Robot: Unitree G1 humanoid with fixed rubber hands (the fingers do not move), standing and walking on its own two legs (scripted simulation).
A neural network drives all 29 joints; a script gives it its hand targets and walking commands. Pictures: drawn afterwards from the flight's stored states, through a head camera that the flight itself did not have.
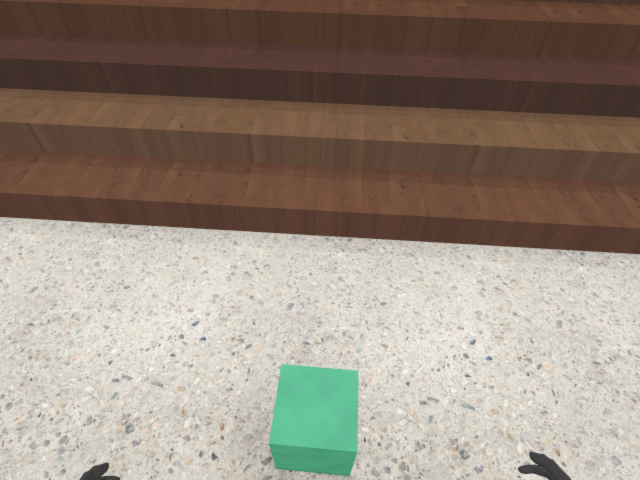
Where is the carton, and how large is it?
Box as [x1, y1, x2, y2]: [269, 364, 358, 475]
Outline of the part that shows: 281,364 269,440 269,445 276,468 349,475 357,447 358,371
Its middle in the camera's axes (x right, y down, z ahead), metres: -0.01 +0.49 +1.08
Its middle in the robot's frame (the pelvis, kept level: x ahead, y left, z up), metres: +0.41 +0.00 -0.65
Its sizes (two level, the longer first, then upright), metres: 0.210 0.200 0.250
